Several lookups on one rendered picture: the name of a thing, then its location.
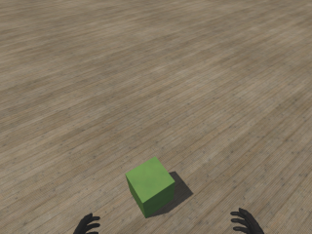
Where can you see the right robot hand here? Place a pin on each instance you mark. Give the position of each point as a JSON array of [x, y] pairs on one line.
[[252, 227]]

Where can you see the left robot hand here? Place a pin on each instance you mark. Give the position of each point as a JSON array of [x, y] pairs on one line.
[[83, 226]]

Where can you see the carton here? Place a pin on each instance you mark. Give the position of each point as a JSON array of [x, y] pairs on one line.
[[151, 186]]

